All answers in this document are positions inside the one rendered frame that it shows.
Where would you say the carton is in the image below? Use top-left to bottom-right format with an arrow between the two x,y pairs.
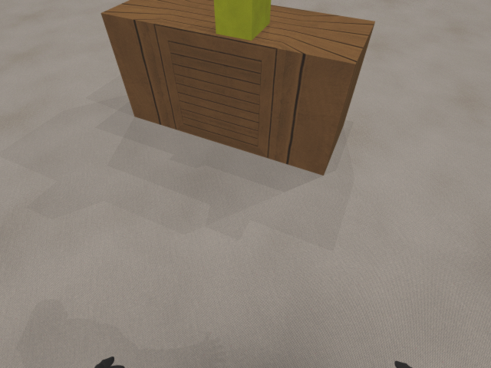
214,0 -> 271,41

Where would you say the pedestal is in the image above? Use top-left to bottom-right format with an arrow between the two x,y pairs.
101,0 -> 375,175

